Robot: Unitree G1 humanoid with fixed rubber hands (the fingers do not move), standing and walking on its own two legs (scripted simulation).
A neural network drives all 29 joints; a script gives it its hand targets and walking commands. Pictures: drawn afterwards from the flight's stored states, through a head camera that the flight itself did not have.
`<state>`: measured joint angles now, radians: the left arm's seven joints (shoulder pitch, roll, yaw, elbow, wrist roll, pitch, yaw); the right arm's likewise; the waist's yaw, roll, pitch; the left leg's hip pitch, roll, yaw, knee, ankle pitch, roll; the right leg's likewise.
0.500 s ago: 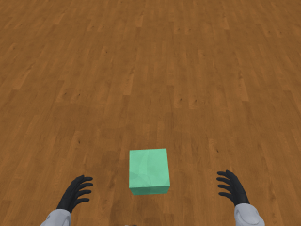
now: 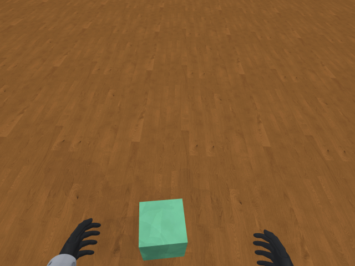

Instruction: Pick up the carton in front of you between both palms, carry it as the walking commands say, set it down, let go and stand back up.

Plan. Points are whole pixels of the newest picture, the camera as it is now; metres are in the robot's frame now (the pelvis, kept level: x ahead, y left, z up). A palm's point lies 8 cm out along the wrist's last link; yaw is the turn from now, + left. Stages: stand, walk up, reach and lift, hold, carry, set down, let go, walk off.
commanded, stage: let go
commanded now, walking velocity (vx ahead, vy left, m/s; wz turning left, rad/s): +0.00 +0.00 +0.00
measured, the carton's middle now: (162, 230) +0.41 +0.06 -0.65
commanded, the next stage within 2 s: stand in 0.10 s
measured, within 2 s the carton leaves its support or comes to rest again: neither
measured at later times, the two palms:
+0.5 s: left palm out of the picture +0.15 +0.30 -0.10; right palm out of the picture +0.14 -0.28 -0.07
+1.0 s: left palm out of the picture +0.13 +0.31 -0.10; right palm out of the picture +0.11 -0.28 -0.08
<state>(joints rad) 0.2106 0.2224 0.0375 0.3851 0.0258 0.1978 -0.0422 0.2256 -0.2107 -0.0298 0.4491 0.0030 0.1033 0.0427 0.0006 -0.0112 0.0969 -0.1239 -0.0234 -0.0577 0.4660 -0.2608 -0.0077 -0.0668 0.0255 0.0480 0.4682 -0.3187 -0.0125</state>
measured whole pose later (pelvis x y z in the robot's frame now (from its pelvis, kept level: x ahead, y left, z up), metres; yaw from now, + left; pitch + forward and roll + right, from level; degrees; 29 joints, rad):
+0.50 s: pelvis +0.01 +0.02 +0.00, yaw -1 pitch +0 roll +0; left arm 0.20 0.34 0.04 0.71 0.04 0.02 0.02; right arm 0.18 -0.33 -0.05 0.74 -0.04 0.01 -0.02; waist -0.01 -0.04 0.01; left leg -0.21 -0.03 -0.03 0.52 -0.30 0.02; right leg -0.14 0.02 0.07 0.48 -0.33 0.01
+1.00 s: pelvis +0.01 +0.02 +0.00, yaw -1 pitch -2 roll +0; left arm 0.17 0.36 0.02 0.86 0.03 0.00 0.03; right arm 0.15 -0.35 -0.03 0.89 -0.03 0.00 -0.02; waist 0.00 -0.03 0.02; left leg -0.16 -0.03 -0.03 0.44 -0.25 0.02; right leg -0.10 0.01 0.08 0.41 -0.29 0.02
